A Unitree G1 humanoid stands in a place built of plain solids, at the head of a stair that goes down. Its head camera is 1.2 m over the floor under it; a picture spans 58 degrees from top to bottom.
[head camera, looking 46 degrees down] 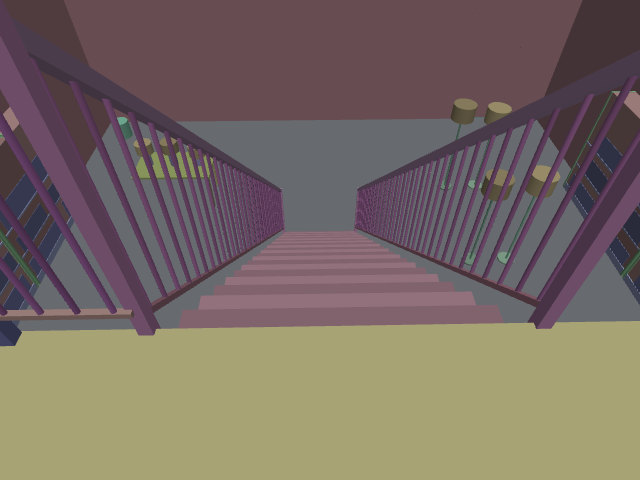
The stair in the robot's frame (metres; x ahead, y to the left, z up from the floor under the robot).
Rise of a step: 0.18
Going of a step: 0.20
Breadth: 1.22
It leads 1 degrees to the left of straight ahead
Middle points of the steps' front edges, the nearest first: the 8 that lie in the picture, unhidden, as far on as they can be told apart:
0.77 -0.08 0.00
0.98 -0.08 -0.18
1.18 -0.08 -0.37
1.38 -0.07 -0.55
1.59 -0.07 -0.73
1.79 -0.06 -0.91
1.99 -0.06 -1.10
2.19 -0.06 -1.28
